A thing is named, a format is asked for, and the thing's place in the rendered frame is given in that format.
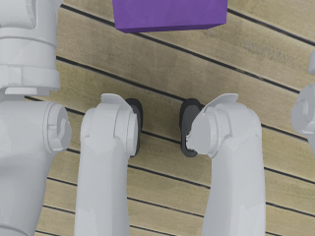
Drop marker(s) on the robot left upper arm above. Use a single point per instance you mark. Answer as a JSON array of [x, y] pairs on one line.
[[31, 134]]

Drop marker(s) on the right robot foot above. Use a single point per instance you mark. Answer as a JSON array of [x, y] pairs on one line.
[[189, 110]]

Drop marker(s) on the robot right upper arm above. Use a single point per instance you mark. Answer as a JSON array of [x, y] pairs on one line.
[[302, 115]]

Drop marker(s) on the carton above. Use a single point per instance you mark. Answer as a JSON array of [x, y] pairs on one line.
[[131, 16]]

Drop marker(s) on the right robot shin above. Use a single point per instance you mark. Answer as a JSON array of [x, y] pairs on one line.
[[193, 141]]

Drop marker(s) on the robot left forearm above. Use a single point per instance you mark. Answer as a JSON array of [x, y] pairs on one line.
[[28, 43]]

